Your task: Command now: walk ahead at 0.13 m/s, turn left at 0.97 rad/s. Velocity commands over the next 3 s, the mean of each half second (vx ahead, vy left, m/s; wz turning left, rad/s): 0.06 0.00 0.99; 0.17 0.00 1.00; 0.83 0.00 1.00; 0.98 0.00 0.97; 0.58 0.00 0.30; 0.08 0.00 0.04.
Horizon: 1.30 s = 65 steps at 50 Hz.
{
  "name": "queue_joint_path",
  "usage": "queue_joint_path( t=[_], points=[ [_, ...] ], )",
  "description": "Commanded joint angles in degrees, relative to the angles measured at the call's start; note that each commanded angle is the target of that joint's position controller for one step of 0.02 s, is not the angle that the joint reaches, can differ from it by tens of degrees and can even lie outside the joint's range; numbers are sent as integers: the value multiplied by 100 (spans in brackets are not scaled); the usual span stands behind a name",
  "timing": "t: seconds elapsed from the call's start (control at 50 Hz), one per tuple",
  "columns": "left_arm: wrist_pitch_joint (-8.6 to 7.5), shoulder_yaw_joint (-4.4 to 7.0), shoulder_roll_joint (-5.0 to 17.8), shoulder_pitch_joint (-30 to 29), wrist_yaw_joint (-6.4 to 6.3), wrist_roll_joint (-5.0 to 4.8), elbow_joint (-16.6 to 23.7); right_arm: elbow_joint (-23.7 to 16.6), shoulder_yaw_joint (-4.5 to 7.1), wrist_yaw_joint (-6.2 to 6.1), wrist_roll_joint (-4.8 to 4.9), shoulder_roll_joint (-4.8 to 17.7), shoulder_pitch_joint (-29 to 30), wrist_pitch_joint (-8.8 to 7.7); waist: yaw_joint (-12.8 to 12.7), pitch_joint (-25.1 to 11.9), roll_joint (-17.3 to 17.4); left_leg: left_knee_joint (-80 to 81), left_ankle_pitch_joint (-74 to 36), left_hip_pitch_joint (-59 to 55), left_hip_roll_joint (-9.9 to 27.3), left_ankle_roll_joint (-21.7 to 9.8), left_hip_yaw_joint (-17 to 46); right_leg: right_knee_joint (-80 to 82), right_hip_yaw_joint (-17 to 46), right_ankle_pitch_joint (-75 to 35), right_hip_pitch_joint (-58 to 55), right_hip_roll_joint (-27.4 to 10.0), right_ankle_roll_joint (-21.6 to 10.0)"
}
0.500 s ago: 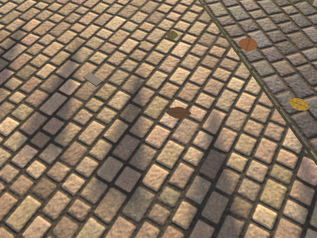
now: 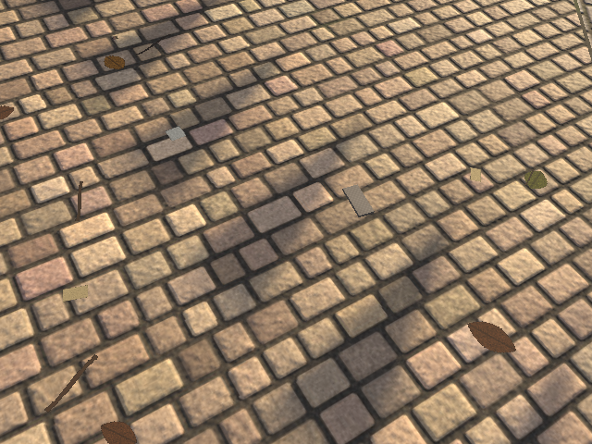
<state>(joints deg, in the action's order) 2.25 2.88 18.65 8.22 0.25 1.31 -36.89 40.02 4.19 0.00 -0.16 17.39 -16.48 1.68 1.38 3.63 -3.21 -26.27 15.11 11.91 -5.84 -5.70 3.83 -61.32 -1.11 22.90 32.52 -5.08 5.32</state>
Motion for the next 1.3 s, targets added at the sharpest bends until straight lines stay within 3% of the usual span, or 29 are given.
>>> queue_joint_path(
  t=[0.02,0.14,0.22,0.24,0.26,0.28,0.3,0.34,0.4,0.52,0.62,0.66,0.68,0.7,0.72,0.76,0.8,0.84,0.88,1.04,1.08,1.12,1.14,1.16,1.18,1.2,1.22,1.26,1.3],
  points=[
    [17,89,404,-78,-63,-40,366,-344,312,-30,-13,1119,-39,-85,-75,-699,495,259,-4491,-1060,1312,-946,1479,413,97,-237,526,214,-49],
    [-51,12,437,-480,-134,-69,542,-298,339,-20,-59,1175,-136,38,123,-632,787,-207,-4364,-814,1143,-721,2098,1610,321,-613,-114,623,-291],
    [-166,60,606,165,-277,-67,418,-469,344,-2,8,1181,542,21,-344,-539,962,-665,-3257,-176,663,-104,2563,3373,436,-1176,-1782,802,-431],
    [-236,127,832,595,-353,14,340,-570,282,0,99,998,669,-39,-545,-745,606,-1385,-2615,313,352,178,2310,3993,832,-1708,-2767,208,-571],
    [-240,214,1343,787,-401,34,399,-681,158,-25,144,472,250,-53,-365,-1286,-850,-2892,451,1263,-455,479,1137,4199,2481,-2904,-3955,-1555,-1049],
    [-134,187,1264,682,-321,-104,380,-530,243,-13,-124,856,-331,50,-55,-1642,-1442,-3605,2433,1604,-595,528,573,4237,3590,-3736,-3686,-2178,-1674],
    [-77,115,868,484,-287,-115,463,-340,312,4,-229,1055,-359,124,10,-1154,-788,-4207,2089,1723,-111,610,425,4163,2985,-3478,-3303,-2045,-1786],
    [-27,-11,465,11,-311,-74,536,-293,328,154,-130,999,57,207,15,-519,-317,-4389,1277,1678,195,738,245,4294,1558,-2630,-2563,-1279,-1559],
    [-76,45,576,26,-315,39,438,-354,230,289,-4,792,188,253,-55,-477,-585,-4212,925,1638,307,886,-130,4286,544,-3063,-2469,-994,-1506],
    [-149,179,738,320,-168,65,299,-765,89,414,-11,550,966,315,-273,-573,-632,-2799,867,1420,755,761,-462,4226,-246,-3115,-2659,-1438,-1540],
    [-110,295,933,369,25,-42,295,-929,108,405,22,587,1139,320,-275,-642,-739,-1429,731,479,611,536,-981,3653,-846,-2668,-2357,-1593,-1110],
    [-30,320,915,390,75,-138,285,-742,180,302,-86,687,540,239,107,-787,-177,-290,43,-530,537,318,-665,2564,-1173,-2020,-1744,-1453,-645],
    [14,275,699,616,127,-132,348,-668,322,176,-151,1292,212,160,201,-616,1466,852,-984,-1041,1592,14,1201,998,-1544,20,-644,-835,-247],
    [101,163,438,191,77,-34,895,-765,527,118,-42,2055,70,151,203,-640,2275,816,-2640,-982,2646,-988,3087,12,-786,1752,658,77,84],
    [166,194,663,-48,-10,45,799,-746,520,107,10,1743,-101,120,451,-847,1401,643,-2739,-1240,2505,-1204,2656,-494,-89,1534,792,-58,88],
    [102,188,577,39,-72,-73,621,-713,343,12,-34,1271,523,138,18,-396,1125,610,-2268,-685,1755,-860,1761,-245,171,482,592,-174,-5],
    [79,226,694,278,-68,77,426,-738,268,8,-23,1074,698,122,-88,-690,1138,747,-1333,-570,1298,-713,1588,-152,148,-52,211,-35,-62],
    [103,226,676,200,-1,120,377,-674,269,130,-54,1103,473,51,-6,-823,995,1185,1273,-555,1176,-773,2062,136,208,-222,220,108,-125],
    [83,217,619,-95,56,113,426,-579,287,200,-76,1163,228,-6,85,-558,1023,1461,2263,-578,1212,-875,2570,604,275,-188,460,247,-122],
    [-207,108,419,-899,74,-18,523,-506,275,224,-90,1231,73,-232,203,-201,987,1102,1703,89,992,-965,3121,2188,494,-448,-191,599,-103],
    [-268,105,436,-595,13,-129,459,-648,256,257,-65,1190,493,-263,-63,-219,969,976,1498,952,875,-802,3184,2744,562,-615,-1400,658,-197],
    [-351,192,607,529,-115,-177,123,-751,193,259,-57,989,936,-283,-738,-356,492,162,1720,2474,444,-391,2801,3467,438,-1004,-3667,578,-334],
    [-430,292,998,1165,-204,-60,0,-774,77,243,-36,595,899,-362,-996,-623,-241,-1059,2125,3223,-47,-114,2065,3856,1084,-182,-4649,-204,-461],
    [-484,378,1560,1497,-260,117,86,-1017,-67,217,62,172,988,-426,-1062,-1065,-1315,-2851,2022,3826,-592,86,952,4851,3321,2134,-4992,-1774,-761],
    [-478,414,1544,942,-228,174,112,-1061,-68,163,-31,440,990,-387,-659,-772,-915,-3737,1057,4184,15,103,730,5148,4372,2814,-4230,-2171,-1013],
    [-474,308,1087,664,-182,109,200,-977,-5,187,-146,712,1100,-329,-527,-468,-328,-4133,578,4151,323,121,598,4993,3798,2559,-3794,-1964,-982],
    [-486,230,844,594,-152,49,191,-901,18,290,-230,738,1051,-297,-431,-324,-132,-4251,299,4072,434,168,526,4940,2929,1979,-3524,-1595,-888],
    [-547,157,674,693,-146,17,79,-789,15,503,-251,680,898,-210,-346,-269,-335,-4619,-167,3931,655,287,272,5056,1705,966,-3274,-1117,-793],
    [-649,165,631,1006,-73,13,-105,-839,-57,566,-218,508,1025,-167,-385,-171,-313,-4954,-560,4074,787,302,164,5147,1041,313,-3214,-993,-780]
  ],
)
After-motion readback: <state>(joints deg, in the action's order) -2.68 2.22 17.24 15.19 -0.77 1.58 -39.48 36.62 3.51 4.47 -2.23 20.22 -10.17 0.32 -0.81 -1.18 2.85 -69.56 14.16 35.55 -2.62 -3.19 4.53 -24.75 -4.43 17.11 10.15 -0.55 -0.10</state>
